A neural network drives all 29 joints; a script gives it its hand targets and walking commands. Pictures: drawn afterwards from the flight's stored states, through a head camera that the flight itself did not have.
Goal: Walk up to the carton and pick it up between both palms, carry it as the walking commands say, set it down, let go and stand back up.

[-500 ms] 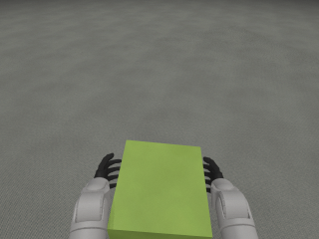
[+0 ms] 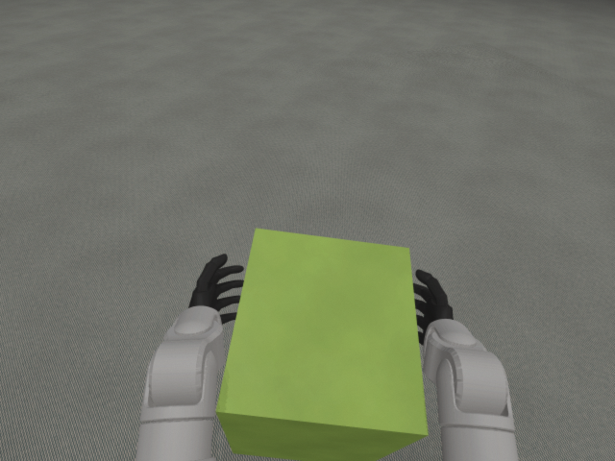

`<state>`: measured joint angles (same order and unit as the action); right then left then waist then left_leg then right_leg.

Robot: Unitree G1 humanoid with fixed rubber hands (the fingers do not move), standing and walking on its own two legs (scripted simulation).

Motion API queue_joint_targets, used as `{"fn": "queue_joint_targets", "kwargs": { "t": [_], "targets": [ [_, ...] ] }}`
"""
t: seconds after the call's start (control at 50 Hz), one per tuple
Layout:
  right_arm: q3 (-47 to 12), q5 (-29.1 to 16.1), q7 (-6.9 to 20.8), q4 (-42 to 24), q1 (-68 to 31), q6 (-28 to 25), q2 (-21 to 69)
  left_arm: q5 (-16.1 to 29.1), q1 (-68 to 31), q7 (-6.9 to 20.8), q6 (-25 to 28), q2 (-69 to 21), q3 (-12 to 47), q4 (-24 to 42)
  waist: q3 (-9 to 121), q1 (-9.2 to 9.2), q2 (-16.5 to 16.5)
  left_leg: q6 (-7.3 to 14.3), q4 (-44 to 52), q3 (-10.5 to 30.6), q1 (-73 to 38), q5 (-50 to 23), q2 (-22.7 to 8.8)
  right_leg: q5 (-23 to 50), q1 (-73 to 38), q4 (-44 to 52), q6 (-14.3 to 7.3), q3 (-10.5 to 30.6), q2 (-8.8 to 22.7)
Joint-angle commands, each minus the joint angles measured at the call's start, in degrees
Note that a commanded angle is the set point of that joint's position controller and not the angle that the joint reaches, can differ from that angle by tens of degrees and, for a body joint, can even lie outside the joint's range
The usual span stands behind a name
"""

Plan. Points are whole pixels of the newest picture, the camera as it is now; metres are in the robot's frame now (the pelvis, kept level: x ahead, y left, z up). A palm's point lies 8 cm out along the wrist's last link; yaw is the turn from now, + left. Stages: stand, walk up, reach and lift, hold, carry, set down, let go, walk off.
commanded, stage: carry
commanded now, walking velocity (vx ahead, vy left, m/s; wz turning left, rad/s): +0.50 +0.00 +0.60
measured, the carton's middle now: (314, 359) +0.29 -0.01 +0.00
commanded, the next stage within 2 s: none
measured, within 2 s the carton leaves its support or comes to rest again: neither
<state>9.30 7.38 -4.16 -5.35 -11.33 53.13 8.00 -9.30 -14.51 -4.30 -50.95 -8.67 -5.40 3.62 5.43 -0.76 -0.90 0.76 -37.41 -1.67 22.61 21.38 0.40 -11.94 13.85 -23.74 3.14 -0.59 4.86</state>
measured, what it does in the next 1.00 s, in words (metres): steps on the spot, turning right: right foot, then left foot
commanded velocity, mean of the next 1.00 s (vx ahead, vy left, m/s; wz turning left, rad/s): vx -0.22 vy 0.00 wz -0.55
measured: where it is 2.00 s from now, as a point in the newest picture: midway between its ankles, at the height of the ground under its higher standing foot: outside the picture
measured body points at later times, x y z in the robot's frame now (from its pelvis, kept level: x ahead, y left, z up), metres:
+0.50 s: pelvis +0.12 +0.03 -0.02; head +0.10 +0.02 +0.43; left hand +0.39 +0.16 +0.08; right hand +0.37 -0.13 +0.06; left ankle +0.08 +0.12 -0.72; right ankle +0.21 -0.07 -0.74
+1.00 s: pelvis +0.04 +0.05 -0.02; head +0.05 +0.05 +0.43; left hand +0.33 +0.11 +0.06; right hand +0.23 -0.17 +0.05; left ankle +0.09 +0.19 -0.68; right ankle +0.05 -0.05 -0.74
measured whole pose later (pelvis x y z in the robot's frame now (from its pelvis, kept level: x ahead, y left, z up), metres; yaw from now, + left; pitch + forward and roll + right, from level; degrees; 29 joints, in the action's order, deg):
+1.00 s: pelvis +0.04 +0.05 -0.02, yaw -18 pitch +4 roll +2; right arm 1.3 2.5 -9.6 -27.7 1.2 68.6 7.4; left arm -0.6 -1.3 -9.2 -66.1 -7.4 -1.3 26.2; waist 3.8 -0.1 -1.6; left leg -2.8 -60.3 -6.3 33.6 28.8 -5.3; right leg -14.7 26.3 -37.4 -2.1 -1.9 1.6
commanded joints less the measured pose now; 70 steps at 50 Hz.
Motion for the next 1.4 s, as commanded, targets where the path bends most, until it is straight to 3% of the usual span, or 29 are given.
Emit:
{"fn": "queue_joint_targets", "kwargs": {
  "t": [0.0, 0.02, 0.04, 0.12, 0.22, 0.26, 0.3, 0.34, 0.36, 0.42, 0.5, 0.54, 0.58, 0.6, 0.64, 0.7, 0.76, 0.78, 0.82, 0.86, 0.96, 1.12, 1.14, 1.18, 1.2, 1.22, 1.28, 1.32, 1.38],
  "targets": [
    [-41.2, -21.0, 8.4, -16.1, -24.9, 5.2, 51.2, 18.7, -16.7, 6.6, -7.0, -52.7, 37.1, 17.3, 19.0, -0.31, 9.6, 5.7, 24.4, 17.7, -25.2, 7.8, -10.8, -14.1, 12.7, -17.6, -0.8, -8.5, 0.5],
    [-39.8, -20.8, 7.2, -16.6, -22.7, 6.4, 49.4, 19.6, -16.6, 5.9, -8.6, -51.4, 37.9, 18.7, 15.4, -0.44, 17.3, 9.7, 27.4, 32.6, -29.6, 6.6, -18.5, -17.9, 26.7, -25.8, 0.6, -8.2, -3.4],
    [-39.3, -20.7, 6.1, -18.5, -23.6, 7.6, 48.7, 20.3, -17.3, 5.3, -10.1, -50.3, 37.6, 19.0, 13.3, -0.07, 12.0, 11.9, 26.7, 33.9, -28.6, 0.4, -19.5, -16.8, 29.1, -30.9, -0.5, -1.9, -2.0],
    [-37.0, -19.2, 2.5, -23.8, -20.3, 10.7, 48.1, 24.6, -16.9, 3.8, -14.1, -50.2, 39.3, 22.9, 13.1, 0.17, 3.6, 9.6, 16.9, 13.1, -29.7, -51.2, -15.1, -12.0, 26.0, -21.8, -1.1, -2.8, -1.4],
    [-36.4, -19.2, 1.0, -26.9, -15.5, 12.5, 46.1, 25.9, -13.7, 1.8, -15.8, -48.7, 40.2, 27.6, 18.1, 0.08, 12.4, 5.1, 10.2, 1.3, -25.8, -57.4, -11.1, 1.8, 10.6, -4.7, -2.0, -8.0, -4.2],
    [-35.4, -19.1, 0.6, -26.9, -12.3, 13.2, 45.1, 26.5, -12.6, 1.4, -16.7, -47.0, 40.0, 29.4, 20.0, 0.34, 13.3, 4.0, 5.9, 0.7, -22.1, -55.6, -9.8, 12.8, 5.0, -1.6, -3.2, -9.0, -4.4],
    [-36.3, -19.4, 0.4, -28.8, -11.1, 13.6, 44.8, 26.1, -12.1, 1.5, -17.1, -46.1, 39.3, 31.1, 21.4, -0.03, 6.1, 0.7, 0.8, -0.8, -16.4, -45.9, -9.2, 28.6, -1.6, -4.1, -4.9, -3.3, 1.5],
    [-37.2, -19.7, 0.3, -29.4, -11.5, 14.4, 43.9, 23.8, -8.6, 1.3, -17.6, -43.9, 36.8, 29.2, 22.3, 0.50, -5.9, -2.2, -6.5, -2.1, -3.1, -19.4, -5.3, 61.8, -13.6, -9.6, -9.4, 7.0, 10.4],
    [-37.5, -19.5, 0.3, -28.8, -12.4, 14.7, 43.5, 22.4, -6.5, 1.2, -17.8, -42.9, 35.0, 26.9, 20.1, 1.08, -12.9, -2.9, -11.1, -3.3, 4.5, 5.0, -1.7, 73.4, -17.5, -8.4, -12.1, 11.9, 14.4],
    [-40.6, -21.3, 0.5, -29.8, -16.3, 14.8, 43.8, 21.1, -1.8, 1.9, -17.7, -43.4, 31.5, 23.2, 15.6, 1.47, -15.2, -2.6, -8.2, -0.9, 7.1, 11.1, -2.4, 52.5, -12.4, -3.4, -14.4, 14.7, 14.4],
    [-43.7, -24.0, 2.0, -31.7, -18.7, 13.2, 49.9, 22.3, -6.8, 2.3, -15.8, -47.5, 34.4, 27.9, 17.6, 0.26, -9.0, -1.8, 2.4, -4.0, -7.2, -2.8, -3.6, 23.5, 4.6, -4.4, -8.5, 7.3, 7.3],
    [-43.0, -24.1, 2.2, -31.5, -16.1, 12.3, 52.1, 24.0, -10.1, 2.4, -15.2, -49.1, 38.4, 34.2, 18.1, -0.13, 2.2, 0.8, 10.0, 1.8, -8.8, -8.1, -8.3, 8.3, 9.2, -9.5, -5.2, 3.7, 2.0],
    [-42.7, -23.8, 2.5, -31.4, -14.9, 12.0, 52.0, 24.3, -11.5, 2.4, -15.2, -49.6, 40.2, 37.7, 16.9, 0.38, 18.6, 6.1, 15.1, 9.5, -4.8, -19.1, -20.8, -12.0, 12.7, -27.1, -4.0, -3.1, -4.8],
    [-42.0, -22.9, 2.6, -29.9, -13.4, 12.6, 50.0, 23.6, -9.9, 2.2, -15.7, -48.4, 39.8, 36.2, 15.6, 0.64, 19.6, 9.0, 15.9, 8.9, -2.6, -20.8, -25.3, -17.0, 14.0, -34.8, -4.0, -3.4, -5.4],
    [-41.6, -22.2, 2.7, -29.0, -13.7, 12.8, 49.0, 23.6, -10.9, 2.2, -16.3, -47.7, 40.2, 33.8, 13.5, 1.03, 15.5, 8.4, 13.4, 3.4, -1.9, -22.7, -24.4, -14.3, 15.5, -36.3, -4.3, -3.7, -2.8],
    [-41.9, -21.2, 2.5, -31.2, -14.2, 12.3, 47.2, 25.2, -10.6, 3.1, -16.4, -47.7, 40.9, 33.2, 14.3, 1.13, 11.8, 6.6, 6.5, -0.5, -11.5, -42.7, -21.8, -12.0, 18.5, -26.7, -4.9, -5.9, -3.8],
    [-41.6, -19.4, 1.2, -31.0, -11.6, 12.2, 46.0, 25.7, -7.4, 3.8, -16.4, -47.3, 40.0, 30.1, 16.5, 1.46, 6.8, 4.0, -0.6, -4.2, -12.1, -40.9, -20.6, -2.3, 9.2, -8.6, -5.0, -5.9, -3.8],
    [-41.2, -18.7, 0.6, -30.6, -10.2, 12.3, 44.6, 25.7, -4.9, 4.0, -16.6, -46.6, 39.3, 28.0, 16.9, 1.85, 1.3, 1.8, -3.9, -5.6, -8.5, -34.3, -18.2, 5.9, 3.9, -3.8, -5.9, -1.2, -1.0],
    [-41.3, -17.8, 0.2, -30.7, -9.0, 12.8, 42.8, 25.1, -1.5, 4.4, -16.7, -44.1, 37.9, 25.2, 17.3, 1.56, -21.9, -4.6, -15.7, -6.4, 14.7, 13.6, -8.8, 56.7, -12.1, -6.0, -12.8, 21.4, 15.3],
    [-41.8, -18.9, 0.5, -30.2, -10.3, 12.6, 44.1, 25.8, -2.4, 4.9, -16.3, -45.2, 38.4, 27.2, 16.9, 1.09, -12.9, -3.8, -24.7, -1.5, 16.6, 14.2, -7.8, 60.2, -11.4, -8.8, -13.8, 16.0, 14.5],
    [-46.4, -24.0, 2.7, -33.2, -17.3, 10.9, 53.3, 24.7, -9.8, 4.6, -13.7, -50.1, 39.0, 35.6, 15.3, 0.66, -3.5, -3.5, -25.6, -2.4, 10.3, 2.9, -3.9, 32.5, 0.8, -5.3, -11.4, 11.1, 8.5],
    [-44.6, -23.7, 2.8, -31.3, -10.1, 13.0, 45.0, 19.8, 1.6, 2.1, -15.5, -42.4, 36.2, 31.0, 19.6, 1.06, -9.8, -3.2, 7.8, -5.2, -8.2, -2.2, -1.0, 9.3, 5.1, -2.2, -7.6, 14.9, 5.6],
    [-44.5, -23.5, 2.8, -31.6, -10.0, 13.2, 44.6, 19.9, 1.1, 2.0, -15.7, -42.0, 36.5, 31.3, 19.0, 0.63, -8.5, -1.7, 15.0, -2.3, -14.9, -4.0, -4.8, 2.8, 10.1, -4.9, -4.4, 12.0, 2.4],
    [-43.7, -22.8, 2.7, -31.4, -10.0, 13.0, 44.6, 21.4, -2.6, 2.6, -16.3, -43.1, 37.8, 32.9, 13.7, 0.30, 18.1, 10.3, 18.1, 20.5, -11.8, -26.2, -31.1, -23.8, 25.1, -37.4, -1.3, -0.9, -8.6],
    [-43.7, -22.8, 3.1, -31.8, -11.2, 12.8, 46.2, 22.5, -6.3, 2.9, -16.0, -44.3, 38.2, 33.5, 9.8, 0.61, 12.4, 11.8, 18.6, 14.0, -6.9, -30.6, -31.7, -21.8, 26.6, -46.7, -2.2, -1.1, -3.5],
    [-42.2, -22.0, 3.3, -31.6, -12.3, 12.4, 47.4, 24.3, -11.4, 3.4, -15.7, -45.9, 40.4, 35.7, 9.2, 0.45, 12.6, 13.1, 17.7, 9.7, -4.7, -33.2, -29.9, -17.0, 25.4, -52.3, -1.8, -1.3, -2.6],
    [-41.1, -21.4, 3.6, -33.0, -15.2, 10.9, 48.4, 26.4, -13.8, 4.1, -14.6, -49.7, 42.2, 34.7, 8.7, 2.20, 4.7, 7.1, 15.7, -4.2, -5.6, -31.0, -19.5, -9.1, 24.8, -54.1, -2.1, -2.4, -3.2],
    [-38.6, -18.6, 2.4, -30.9, -9.6, 11.1, 44.4, 26.4, -10.0, 4.1, -15.4, -47.6, 42.3, 32.3, 8.9, 2.16, 8.7, 4.7, 13.7, -7.2, -9.3, -30.7, -17.8, -9.6, 23.9, -46.6, -1.7, -4.2, -3.6],
    [-35.7, -15.4, 0.8, -26.9, -2.3, 12.8, 39.6, 26.4, -6.4, 3.3, -17.6, -43.4, 42.3, 29.3, 12.1, 1.33, 12.8, 5.9, 12.0, -6.3, -14.1, -30.5, -19.5, -12.9, 19.5, -36.0, -0.9, -5.9, -4.7]
  ]
}}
